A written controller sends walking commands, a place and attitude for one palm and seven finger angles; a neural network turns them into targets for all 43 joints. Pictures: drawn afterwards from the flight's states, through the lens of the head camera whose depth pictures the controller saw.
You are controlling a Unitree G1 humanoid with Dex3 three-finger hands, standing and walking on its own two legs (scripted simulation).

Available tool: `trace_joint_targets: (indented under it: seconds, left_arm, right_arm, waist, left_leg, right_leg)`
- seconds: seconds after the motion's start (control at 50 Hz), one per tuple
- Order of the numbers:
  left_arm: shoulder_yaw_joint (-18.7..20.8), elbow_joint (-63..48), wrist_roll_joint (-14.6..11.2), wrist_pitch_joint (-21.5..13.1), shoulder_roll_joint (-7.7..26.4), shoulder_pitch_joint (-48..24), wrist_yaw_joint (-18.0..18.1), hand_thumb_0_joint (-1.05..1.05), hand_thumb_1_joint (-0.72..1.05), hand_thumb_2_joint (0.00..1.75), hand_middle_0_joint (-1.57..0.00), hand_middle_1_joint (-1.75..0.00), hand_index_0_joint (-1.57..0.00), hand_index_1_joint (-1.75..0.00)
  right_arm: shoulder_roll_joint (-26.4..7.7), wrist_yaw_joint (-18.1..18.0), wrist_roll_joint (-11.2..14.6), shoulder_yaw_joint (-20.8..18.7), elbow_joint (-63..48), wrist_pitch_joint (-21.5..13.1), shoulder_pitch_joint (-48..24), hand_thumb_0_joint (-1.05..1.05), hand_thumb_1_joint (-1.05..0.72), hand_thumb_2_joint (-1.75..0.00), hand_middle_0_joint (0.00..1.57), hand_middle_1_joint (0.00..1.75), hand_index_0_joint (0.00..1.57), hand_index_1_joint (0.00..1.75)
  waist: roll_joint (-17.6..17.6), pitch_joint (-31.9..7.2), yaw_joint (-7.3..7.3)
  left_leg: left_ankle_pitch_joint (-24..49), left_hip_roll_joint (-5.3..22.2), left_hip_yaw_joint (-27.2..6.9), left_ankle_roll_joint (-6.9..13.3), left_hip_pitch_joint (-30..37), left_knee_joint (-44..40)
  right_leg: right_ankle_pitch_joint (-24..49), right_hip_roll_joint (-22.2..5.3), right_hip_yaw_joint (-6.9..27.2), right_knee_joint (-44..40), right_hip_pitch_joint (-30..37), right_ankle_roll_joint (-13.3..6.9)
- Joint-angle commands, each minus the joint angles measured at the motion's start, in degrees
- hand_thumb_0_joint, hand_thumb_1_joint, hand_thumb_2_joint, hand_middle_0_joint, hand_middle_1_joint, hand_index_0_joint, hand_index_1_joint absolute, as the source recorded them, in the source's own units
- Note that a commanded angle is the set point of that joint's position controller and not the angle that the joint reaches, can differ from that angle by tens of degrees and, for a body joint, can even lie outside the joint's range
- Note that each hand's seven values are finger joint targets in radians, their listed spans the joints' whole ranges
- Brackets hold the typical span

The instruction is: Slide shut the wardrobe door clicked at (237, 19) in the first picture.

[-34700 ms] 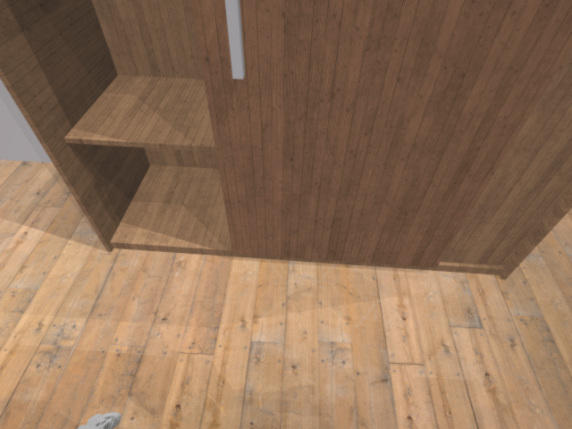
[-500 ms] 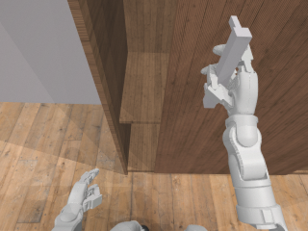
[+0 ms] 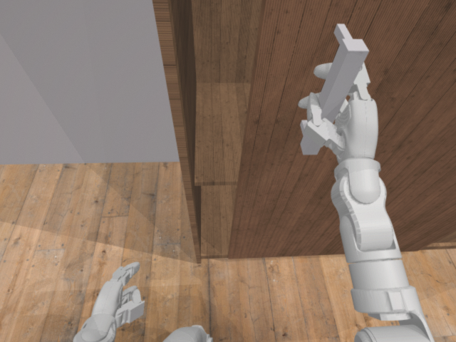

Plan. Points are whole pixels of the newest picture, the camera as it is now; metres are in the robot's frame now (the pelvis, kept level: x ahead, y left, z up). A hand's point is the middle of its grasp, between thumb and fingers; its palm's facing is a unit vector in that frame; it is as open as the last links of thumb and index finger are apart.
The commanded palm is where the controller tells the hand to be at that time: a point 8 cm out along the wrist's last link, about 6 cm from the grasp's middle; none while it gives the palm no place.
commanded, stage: step sideways, sliding the door along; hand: right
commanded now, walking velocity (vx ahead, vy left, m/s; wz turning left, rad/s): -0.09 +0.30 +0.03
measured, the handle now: (323, 97) +0.44 -0.13 +0.19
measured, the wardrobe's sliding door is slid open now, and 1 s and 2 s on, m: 0.11 0.00 0.00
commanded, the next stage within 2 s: stop walking and hold the door there in 1.04 s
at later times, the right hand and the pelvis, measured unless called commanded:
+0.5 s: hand (262, 122) +0.39 -0.04 +0.18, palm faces +0.17 +0.98 -0.11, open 6.6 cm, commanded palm +0.35 -0.02 +0.20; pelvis +0.02 +0.11 +0.00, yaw -3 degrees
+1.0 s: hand (231, 118) +0.39 +0.01 +0.18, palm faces +0.33 +0.94 -0.09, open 6.6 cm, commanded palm +0.35 +0.03 +0.20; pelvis +0.05 +0.20 +0.00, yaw -3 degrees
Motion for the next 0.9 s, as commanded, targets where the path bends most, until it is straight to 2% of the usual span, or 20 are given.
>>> trace_joint_targets:
  seconds: [0.0,0.04,0.08,0.1,0.14,0.18,0.22,0.26,0.3,0.36,0.4,0.44,0.46,0.5,0.54,0.58,0.64,0.8,0.84,0.88]
  left_arm:
    - [0.5,-10.7,-1.1,-2.7,6.6,-6.7,-1.2,0.00,0.90,0.90,-0.20,-0.30,-0.20,-0.30]
    - [0.8,-11.0,-2.3,-2.8,6.4,-6.1,-0.9,0.00,0.90,0.90,-0.20,-0.30,-0.20,-0.30]
    - [1.8,-9.3,-2.5,-3.5,7.3,-5.0,-0.1,0.00,0.90,0.90,-0.20,-0.30,-0.20,-0.30]
    - [1.9,-9.0,-2.6,-3.7,6.1,-4.2,-0.4,0.00,0.90,0.90,-0.20,-0.30,-0.20,-0.30]
    - [1.1,-8.5,-1.9,-4.4,4.9,-4.8,0.4,0.00,0.90,0.90,-0.20,-0.30,-0.20,-0.30]
    - [1.1,-7.9,-1.3,-4.8,5.7,-5.5,1.1,0.00,0.90,0.90,-0.20,-0.30,-0.20,-0.30]
    - [2.2,-9.4,-1.3,-4.3,8.3,-5.3,-0.3,0.00,0.90,0.90,-0.20,-0.30,-0.20,-0.30]
    - [2.2,-11.1,-0.9,-3.9,7.9,-6.0,-2.0,0.00,0.90,0.90,-0.20,-0.30,-0.20,-0.30]
    - [1.9,-11.6,-0.5,-3.9,7.4,-6.2,-2.6,0.00,0.90,0.90,-0.20,-0.30,-0.20,-0.30]
    - [1.9,-12.4,-2.3,-3.7,7.5,-5.7,-2.2,0.00,0.90,0.90,-0.20,-0.30,-0.20,-0.30]
    - [2.0,-12.9,-2.9,-3.7,6.0,-6.7,-0.9,0.00,0.90,0.90,-0.20,-0.30,-0.20,-0.30]
    - [1.2,-11.6,-2.3,-4.6,4.5,-5.3,-0.7,0.00,0.90,0.90,-0.20,-0.30,-0.20,-0.30]
    - [0.8,-11.0,-2.1,-4.9,4.1,-6.2,-0.3,0.00,0.90,0.90,-0.20,-0.30,-0.20,-0.30]
    - [0.6,-10.9,-1.6,-4.4,4.2,-6.7,-0.2,0.00,0.90,0.90,-0.20,-0.30,-0.20,-0.30]
    - [1.5,-11.3,-1.4,-3.8,5.3,-6.7,-0.7,0.00,0.90,0.90,-0.20,-0.30,-0.20,-0.30]
    - [1.9,-13.8,-1.4,-3.1,8.3,-6.7,-2.4,0.00,0.90,0.90,-0.20,-0.30,-0.20,-0.30]
    - [2.2,-13.3,0.6,-3.6,7.6,-6.0,-2.5,0.00,0.90,0.90,-0.20,-0.30,-0.20,-0.30]
    - [0.8,-13.8,-2.5,-5.9,7.4,-5.4,-2.2,0.00,0.90,0.90,-0.20,-0.30,-0.20,-0.30]
    - [2.0,-12.4,-3.1,-5.9,7.3,-4.1,-1.6,0.00,0.90,0.90,-0.20,-0.30,-0.20,-0.30]
    - [1.1,-11.4,-2.5,-5.8,6.5,-5.0,-0.9,0.00,0.90,0.90,-0.20,-0.30,-0.20,-0.30]
  right_arm:
    - [9.9,7.1,-2.4,18.6,-20.2,-7.6,-30.6,0.00,-0.90,-0.90,0.45,1.40,0.45,1.40]
    - [9.5,7.3,-2.6,18.2,-20.4,-7.7,-30.5,0.00,-0.90,-0.90,0.45,1.40,0.45,1.40]
    - [5.0,6.1,-2.3,15.8,-20.2,-6.8,-27.3,0.00,-0.90,-0.90,0.45,1.40,0.45,1.40]
    - [6.6,6.5,-2.0,15.8,-17.7,-7.3,-24.4,0.00,-0.90,-0.90,0.45,1.40,0.45,1.40]
    - [6.5,6.3,-2.0,16.5,-23.0,-7.7,-26.0,0.00,-0.90,-0.90,0.45,1.40,0.45,1.40]
    - [5.2,5.4,-1.4,16.4,-27.6,-8.7,-27.6,0.00,-0.90,-0.90,0.45,1.40,0.45,1.40]
    - [6.2,6.4,-0.7,17.0,-27.0,-9.6,-24.3,0.00,-0.90,-0.90,0.45,1.40,0.45,1.40]
    - [6.7,7.1,-2.1,16.5,-27.0,-9.9,-24.7,0.00,-0.90,-0.90,0.45,1.40,0.45,1.40]
    - [6.7,6.6,-2.7,16.2,-26.1,-9.8,-23.7,0.00,-0.90,-0.90,0.45,1.40,0.45,1.40]
    - [5.0,6.7,-3.0,15.1,-27.6,-9.1,-22.4,0.00,-0.90,-0.90,0.45,1.40,0.45,1.40]
    - [4.4,6.4,-2.7,14.7,-25.6,-8.3,-19.2,0.00,-0.90,-0.90,0.45,1.40,0.45,1.40]
    - [6.0,6.4,-1.9,16.0,-28.5,-8.9,-17.1,0.00,-0.90,-0.90,0.45,1.40,0.45,1.40]
    - [5.6,5.8,-1.8,15.7,-31.9,-9.3,-18.9,0.00,-0.90,-0.90,0.45,1.40,0.45,1.40]
    - [4.9,4.7,-1.9,15.8,-34.4,-10.2,-19.1,0.00,-0.90,-0.90,0.45,1.40,0.45,1.40]
    - [3.4,5.0,-1.6,16.6,-37.6,-11.7,-19.7,0.00,-0.90,-0.90,0.45,1.40,0.45,1.40]
    - [5.6,6.0,-1.1,18.4,-36.7,-11.9,-19.4,0.00,-0.90,-0.90,0.45,1.40,0.45,1.40]
    - [8.1,5.9,-3.6,17.5,-31.9,-10.8,-16.6,0.00,-0.90,-0.90,0.45,1.40,0.45,1.40]
    - [3.9,6.0,-3.4,14.5,-36.1,-10.1,-17.0,0.00,-0.90,-0.90,0.45,1.40,0.45,1.40]
    - [0.4,4.9,-2.8,10.7,-36.6,-9.2,-14.7,0.00,-0.90,-0.90,0.45,1.40,0.45,1.40]
    - [0.0,4.2,-2.7,10.4,-36.6,-8.8,-13.4,0.00,-0.90,-0.90,0.45,1.40,0.45,1.40]
  waist:
    - [-8.5,-24.0,4.23]
    - [-5.2,-26.1,4.96]
    - [5.9,-30.3,5.63]
    - [10.4,-28.1,4.78]
    - [9.1,-26.4,4.82]
    - [5.7,-29.8,5.69]
    - [-0.2,-33.8,5.37]
    - [-10.8,-28.2,4.53]
    - [-16.5,-23.7,3.89]
    - [-3.0,-28.3,3.82]
    - [13.0,-26.1,3.50]
    - [12.1,-24.4,2.74]
    - [11.0,-26.6,2.96]
    - [8.2,-29.4,4.15]
    - [8.3,-32.9,5.19]
    - [-9.2,-31.2,4.51]
    - [-10.0,-21.3,3.73]
    - [-10.5,-22.7,5.00]
    - [4.1,-28.0,4.91]
    - [12.7,-28.0,5.48]
  left_leg:
    - [6.7,6.0,-0.9,0.6,7.3,-12.4]
    - [25.2,6.6,-0.2,0.6,13.5,-18.4]
    - [64.6,14.6,-12.0,6.0,24.8,-16.5]
    - [71.6,17.1,-16.1,6.9,26.7,-16.4]
    - [74.0,17.6,-15.8,5.6,27.2,-15.1]
    - [69.1,15.1,-10.3,4.1,26.6,-9.5]
    - [34.7,8.8,-5.4,-0.9,11.6,-5.3]
    - [2.3,7.2,-3.9,-0.4,5.4,-6.9]
    - [1.7,7.0,-2.6,0.4,5.2,-8.6]
    - [31.5,8.5,-5.0,0.7,16.1,-18.2]
    - [75.5,17.7,-19.8,3.6,26.4,-18.2]
    - [81.2,18.4,-19.0,-5.4,31.8,-16.5]
    - [83.4,17.4,-17.2,-0.6,34.9,-14.1]
    - [79.8,15.6,-13.7,4.4,33.4,-9.5]
    - [63.9,13.2,-10.4,1.0,19.6,-5.7]
    - [-0.4,6.9,-6.7,-2.2,0.3,8.8]
    - [-9.1,6.7,-6.8,-0.6,-7.8,15.3]
    - [30.0,7.7,4.7,-1.8,10.9,-12.9]
    - [57.7,12.6,-4.9,1.6,17.1,-13.7]
    - [78.0,19.7,-12.6,5.3,25.1,-12.2]
  right_leg:
    - [47.3,-16.8,4.0,5.3,14.6,-11.0]
    - [41.1,-11.6,1.9,10.0,12.0,-7.9]
    - [22.2,-3.0,0.3,17.1,2.7,-4.5]
    - [-1.1,0.3,1.1,18.9,-3.9,-4.1]
    - [-7.2,0.9,1.8,13.3,-6.7,-4.8]
    - [12.8,-3.4,1.1,-0.3,2.3,-5.3]
    - [54.3,-16.1,7.9,-0.1,20.3,-11.0]
    - [57.8,-20.8,6.9,-0.3,18.5,-12.4]
    - [54.6,-20.4,4.9,1.8,15.0,-11.9]
    - [41.5,-13.0,0.9,13.8,11.4,-8.3]
    - [-7.9,0.6,-2.0,24.4,-7.2,-3.9]
    - [-17.2,2.6,1.7,24.1,-15.6,-4.2]
    - [-15.4,2.7,0.4,18.7,-15.1,-4.0]
    - [-1.9,1.7,-2.1,5.5,-6.9,-3.6]
    - [22.0,-5.3,0.0,-2.5,13.3,-6.5]
    - [57.0,-25.4,14.8,-4.9,23.3,-17.3]
    - [57.5,-25.8,6.7,-2.4,18.7,-16.8]
    - [45.2,-12.6,-3.9,10.3,12.4,-5.1]
    - [37.0,-7.8,-3.0,16.8,10.7,-5.2]
    - [-2.0,-2.4,-1.5,15.8,-2.4,-2.7]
